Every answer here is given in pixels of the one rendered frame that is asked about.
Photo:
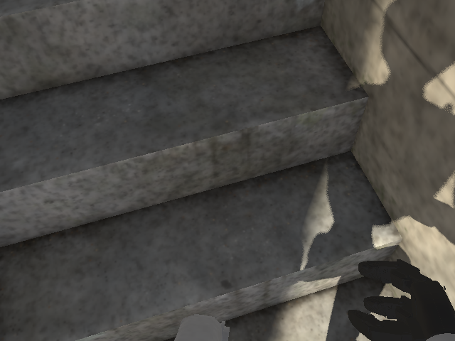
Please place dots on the robot right hand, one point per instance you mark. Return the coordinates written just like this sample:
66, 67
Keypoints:
429, 312

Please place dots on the robot left thigh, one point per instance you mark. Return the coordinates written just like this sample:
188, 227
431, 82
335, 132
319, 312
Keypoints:
202, 328

